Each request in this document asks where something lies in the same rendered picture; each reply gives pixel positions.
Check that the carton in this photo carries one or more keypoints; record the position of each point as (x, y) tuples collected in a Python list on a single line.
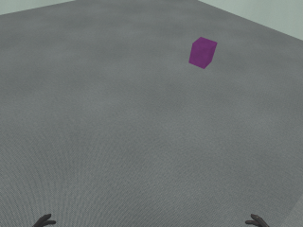
[(202, 52)]

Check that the robot right hand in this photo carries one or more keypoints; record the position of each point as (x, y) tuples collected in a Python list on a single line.
[(257, 221)]

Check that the robot left hand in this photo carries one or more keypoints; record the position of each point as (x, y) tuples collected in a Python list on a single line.
[(43, 221)]

